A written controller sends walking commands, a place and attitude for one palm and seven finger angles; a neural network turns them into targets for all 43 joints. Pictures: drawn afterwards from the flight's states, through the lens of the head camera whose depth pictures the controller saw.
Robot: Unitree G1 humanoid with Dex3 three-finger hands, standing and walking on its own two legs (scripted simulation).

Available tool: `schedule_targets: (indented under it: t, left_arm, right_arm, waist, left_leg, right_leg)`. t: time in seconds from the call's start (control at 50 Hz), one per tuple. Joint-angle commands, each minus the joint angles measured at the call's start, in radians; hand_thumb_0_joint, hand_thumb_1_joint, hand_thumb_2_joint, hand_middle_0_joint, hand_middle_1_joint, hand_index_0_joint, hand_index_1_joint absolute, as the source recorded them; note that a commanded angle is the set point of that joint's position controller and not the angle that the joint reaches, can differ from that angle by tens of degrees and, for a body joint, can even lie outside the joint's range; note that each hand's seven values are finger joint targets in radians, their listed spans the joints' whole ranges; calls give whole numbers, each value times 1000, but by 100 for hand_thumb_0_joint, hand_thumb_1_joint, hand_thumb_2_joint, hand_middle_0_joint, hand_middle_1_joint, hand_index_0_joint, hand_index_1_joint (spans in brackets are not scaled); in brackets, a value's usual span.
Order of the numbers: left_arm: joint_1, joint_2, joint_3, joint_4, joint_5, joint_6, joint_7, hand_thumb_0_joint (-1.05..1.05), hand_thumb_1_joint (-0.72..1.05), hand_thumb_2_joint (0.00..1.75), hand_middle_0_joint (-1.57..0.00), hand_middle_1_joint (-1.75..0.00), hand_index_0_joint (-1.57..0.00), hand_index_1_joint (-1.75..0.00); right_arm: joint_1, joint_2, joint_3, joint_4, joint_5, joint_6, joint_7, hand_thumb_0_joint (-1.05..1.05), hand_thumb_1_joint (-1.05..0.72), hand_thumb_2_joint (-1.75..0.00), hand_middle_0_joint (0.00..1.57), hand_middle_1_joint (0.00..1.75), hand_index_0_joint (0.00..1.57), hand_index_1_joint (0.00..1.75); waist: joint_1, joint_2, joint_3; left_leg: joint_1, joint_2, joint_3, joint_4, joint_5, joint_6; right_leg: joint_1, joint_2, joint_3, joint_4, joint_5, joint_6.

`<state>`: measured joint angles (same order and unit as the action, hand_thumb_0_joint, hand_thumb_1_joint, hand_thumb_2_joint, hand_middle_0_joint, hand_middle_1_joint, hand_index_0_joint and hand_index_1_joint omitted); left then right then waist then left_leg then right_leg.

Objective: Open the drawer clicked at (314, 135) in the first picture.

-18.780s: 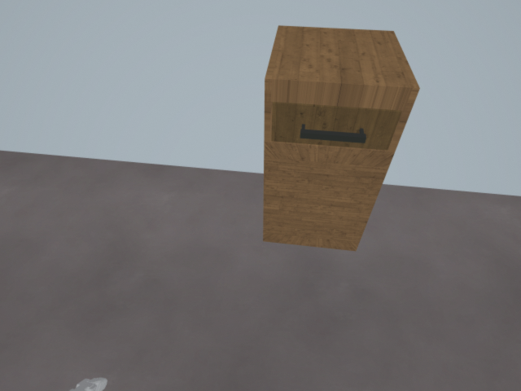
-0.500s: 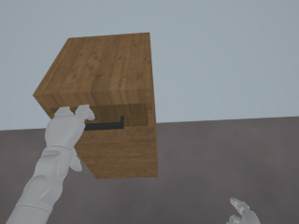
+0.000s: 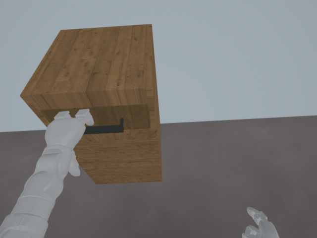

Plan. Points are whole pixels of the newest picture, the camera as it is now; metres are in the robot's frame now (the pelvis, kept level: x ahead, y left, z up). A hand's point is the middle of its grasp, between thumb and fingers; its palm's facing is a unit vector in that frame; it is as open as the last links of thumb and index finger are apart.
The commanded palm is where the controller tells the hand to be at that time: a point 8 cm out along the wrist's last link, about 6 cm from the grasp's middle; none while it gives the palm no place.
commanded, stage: move the hooked fingers above the handle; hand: left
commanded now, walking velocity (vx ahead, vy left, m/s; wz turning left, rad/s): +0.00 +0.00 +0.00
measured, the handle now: (97, 125) +0.49 +0.29 -0.10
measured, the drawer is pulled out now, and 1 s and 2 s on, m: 0.00 0.00 0.00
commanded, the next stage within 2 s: lower the fingers behind the handle in 1.76 s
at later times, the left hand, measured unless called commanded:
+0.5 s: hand (86, 133) +0.39 +0.27 +0.00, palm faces -0.08 -0.02 -1.00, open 13.8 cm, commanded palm +0.38 +0.27 +0.06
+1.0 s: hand (91, 129) +0.43 +0.28 -0.04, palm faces -0.09 +0.00 -1.00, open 13.8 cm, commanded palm +0.43 +0.28 +0.02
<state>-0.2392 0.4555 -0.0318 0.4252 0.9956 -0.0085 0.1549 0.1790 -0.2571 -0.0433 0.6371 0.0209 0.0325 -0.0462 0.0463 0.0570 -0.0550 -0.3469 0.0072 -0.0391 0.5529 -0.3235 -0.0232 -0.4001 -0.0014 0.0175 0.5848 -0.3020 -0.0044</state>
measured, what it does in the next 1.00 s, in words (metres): stands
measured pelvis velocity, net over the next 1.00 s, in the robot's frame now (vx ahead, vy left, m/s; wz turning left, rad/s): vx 0.00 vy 0.01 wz -0.03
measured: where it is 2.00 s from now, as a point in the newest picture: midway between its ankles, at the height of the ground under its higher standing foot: outside the picture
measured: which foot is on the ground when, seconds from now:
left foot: down 0.00-1.00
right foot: down 0.00-1.00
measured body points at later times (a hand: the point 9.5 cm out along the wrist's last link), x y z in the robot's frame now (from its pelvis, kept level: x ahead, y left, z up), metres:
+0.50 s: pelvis +0.01 +0.02 -0.01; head +0.07 +0.00 +0.43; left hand +0.39 +0.27 +0.05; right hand +0.08 -0.25 -0.15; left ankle -0.03 +0.14 -0.73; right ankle -0.01 -0.12 -0.73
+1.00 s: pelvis +0.00 +0.01 -0.03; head +0.10 +0.01 +0.41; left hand +0.43 +0.27 +0.02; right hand +0.02 -0.27 -0.16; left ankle -0.03 +0.14 -0.73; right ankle -0.01 -0.12 -0.73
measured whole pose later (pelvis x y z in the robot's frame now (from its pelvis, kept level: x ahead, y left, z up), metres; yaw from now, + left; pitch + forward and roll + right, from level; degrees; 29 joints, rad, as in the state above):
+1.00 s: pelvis +0.00 +0.01 -0.03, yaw -2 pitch +20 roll -1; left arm -0.61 0.52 0.07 0.98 1.12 -0.12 0.35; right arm 0.32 -0.26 -0.07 0.69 -0.02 0.10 -0.01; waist -0.08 0.04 -0.15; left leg -0.76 0.01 -0.02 0.83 -0.43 -0.01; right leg -0.79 0.01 0.04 0.80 -0.36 0.01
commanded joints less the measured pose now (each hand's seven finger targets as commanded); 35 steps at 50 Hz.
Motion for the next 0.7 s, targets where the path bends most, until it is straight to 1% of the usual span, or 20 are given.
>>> schedule_targets:
  t: [0.0, 0.06, 0.08, 0.1, 0.12, 0.14, 0.18, 0.3, 0.34, 0.36, 0.4, 0.44, 0.46, 0.5, 0.52, 0.58, 0.6, 0.64, 0.66, 0.68]
  left_arm:
    - [-381, 246, 111, -173, 1, -45, 50, 0, -50, 30, -30, -120, -30, -120]
    - [-359, 225, 113, -174, 2, -75, 71, 0, -50, 30, -30, -120, -30, -120]
    - [-358, 214, 107, -159, 3, -77, 81, 0, -50, 30, -30, -120, -30, -120]
    - [-361, 235, 131, -127, 8, -74, 94, 0, -50, 30, -30, -120, -30, -120]
    - [-363, 235, 136, -111, 17, -73, 107, 0, -50, 30, -30, -120, -30, -120]
    - [-351, 223, 133, -95, 20, -67, 120, 0, -50, 30, -30, -120, -30, -120]
    - [-337, 240, 153, -61, 31, -46, 144, 0, -50, 30, -30, -120, -30, -120]
    - [-429, 241, 134, 14, 46, 1, 174, 0, -50, 30, -30, -120, -30, -120]
    - [-439, 247, 135, 11, 54, -5, 174, 0, -50, 30, -30, -120, -30, -120]
    - [-453, 217, 106, 21, 50, -6, 171, 0, -50, 30, -30, -120, -30, -120]
    - [-509, 242, 114, 58, 49, -17, 165, 0, -50, 30, -30, -120, -30, -120]
    - [-516, 228, 104, 104, 55, -31, 163, 0, -50, 30, -30, -120, -30, -120]
    - [-547, 243, 109, 109, 58, -41, 164, 0, -50, 30, -30, -120, -30, -120]
    - [-598, 252, 109, 167, 65, -55, 169, 0, -50, 30, -30, -120, -30, -120]
    - [-630, 253, 105, 171, 74, -68, 173, 0, -50, 30, -30, -120, -30, -120]
    - [-612, 289, 148, 204, 82, -88, 193, 0, -50, 30, -30, -120, -30, -120]
    - [-630, 295, 151, 203, 84, -95, 199, 0, -50, 30, -30, -120, -30, -120]
    - [-609, 285, 152, 256, 86, -94, 210, 0, -50, 30, -30, -120, -30, -120]
    - [-635, 268, 133, 267, 91, -94, 217, 0, -50, 30, -30, -120, -30, -120]
    - [-645, 272, 136, 279, 93, -93, 224, 0, -50, 30, -30, -120, -30, -120]
  right_arm:
    - [-5, -109, -51, -117, -7, -34, -10, 0, -90, -90, 20, 30, 20, 30]
    - [17, -107, -61, -115, -12, -32, -4, 0, -90, -90, 20, 30, 20, 30]
    - [26, -106, -62, -112, -11, -29, -2, 0, -90, -90, 20, 30, 20, 30]
    - [35, -111, -63, -107, -11, -26, 0, 0, -90, -90, 20, 30, 20, 30]
    - [42, -113, -65, -104, -11, -24, 4, 0, -90, -90, 20, 30, 20, 30]
    - [47, -113, -67, -102, -10, -22, 8, 0, -90, -90, 20, 30, 20, 30]
    - [57, -116, -68, -102, -11, -15, 14, 0, -90, -90, 20, 30, 20, 30]
    - [91, -129, -71, -93, -11, -3, 18, 0, -90, -90, 20, 30, 20, 30]
    - [104, -131, -76, -90, -12, -2, 17, 0, -90, -90, 20, 30, 20, 30]
    - [109, -130, -75, -88, -12, -1, 17, 0, -90, -90, 20, 30, 20, 30]
    - [124, -136, -74, -73, -13, 1, 13, 0, -90, -90, 20, 30, 20, 30]
    - [139, -135, -78, -68, -13, 3, 12, 0, -90, -90, 20, 30, 20, 30]
    - [143, -137, -75, -64, -15, 4, 11, 0, -90, -90, 20, 30, 20, 30]
    - [158, -139, -73, -55, -16, 9, 10, 0, -90, -90, 20, 30, 20, 30]
    - [165, -138, -73, -53, -17, 9, 11, 0, -90, -90, 20, 30, 20, 30]
    - [180, -138, -79, -51, -25, 16, 15, 0, -90, -90, 20, 30, 20, 30]
    - [187, -140, -80, -48, -29, 20, 17, 0, -90, -90, 20, 30, 20, 30]
    - [195, -139, -81, -48, -28, 25, 22, 0, -90, -90, 20, 30, 20, 30]
    - [196, -141, -82, -45, -30, 26, 24, 0, -90, -90, 20, 30, 20, 30]
    - [204, -143, -84, -41, -30, 26, 27, 0, -90, -90, 20, 30, 20, 30]
  waist:
    - [-36, -54, -333]
    - [-33, -33, -362]
    - [-36, -23, -357]
    - [-37, -48, -333]
    - [-37, -31, -324]
    - [-36, -39, -315]
    - [-27, -26, -333]
    - [-53, -49, -370]
    - [-54, -28, -403]
    - [-64, -18, -396]
    - [-83, -35, -376]
    - [-87, -37, -364]
    - [-88, -22, -373]
    - [-102, -33, -341]
    - [-104, -18, -351]
    - [-84, 18, -416]
    - [-90, 14, -439]
    - [-91, -3, -425]
    - [-106, -2, -417]
    - [-104, -4, -424]
  left_leg:
    - [41, -51, 89, 7, 340, 64]
    - [44, -46, 84, 29, 403, 63]
    - [37, -46, 80, 33, 407, 61]
    - [14, -42, 75, 33, 396, 60]
    - [6, -40, 74, 35, 396, 58]
    - [1, -38, 75, 39, 408, 58]
    - [-15, -36, 76, 43, 423, 53]
    - [-34, -28, 74, 53, 416, 55]
    - [-11, -23, 73, 64, 440, 57]
    - [-9, -24, 76, 67, 442, 58]
    - [-31, -20, 69, 72, 415, 59]
    - [-36, -22, 72, 82, 397, 61]
    - [-42, -23, 72, 86, 382, 61]
    - [-81, -25, 67, 90, 345, 62]
    - [-81, -25, 67, 97, 337, 62]
    - [-83, -27, 72, 127, 384, 61]
    - [-89, -28, 67, 138, 405, 61]
    - [-120, -26, 71, 151, 394, 60]
    - [-129, -25, 72, 158, 391, 60]
    - [-138, -24, 72, 162, 387, 60]
  right_leg:
    - [163, 11, -27, -30, 354, -26]
    - [142, 15, -32, -1, 404, -31]
    - [126, 17, -36, 6, 396, -34]
    - [114, 19, -41, 9, 374, -35]
    - [91, 22, -45, 16, 365, -37]
    - [84, 24, -48, 21, 372, -39]
    - [88, 24, -49, 33, 380, -42]
    - [74, 26, -51, 45, 358, -40]
    - [65, 29, -49, 53, 370, -41]
    - [54, 29, -49, 51, 372, -39]
    - [34, 29, -50, 50, 341, -40]
    - [6, 31, -49, 52, 328, -39]
    - [-2, 29, -48, 55, 318, -39]
    - [-26, 29, -50, 58, 284, -41]
    - [-47, 31, -50, 66, 272, -41]
    - [-39, 32, -45, 92, 317, -46]
    - [-34, 32, -44, 102, 333, -46]
    - [-56, 35, -46, 113, 331, -44]
    - [-79, 35, -46, 115, 332, -42]
    - [-82, 35, -48, 120, 328, -42]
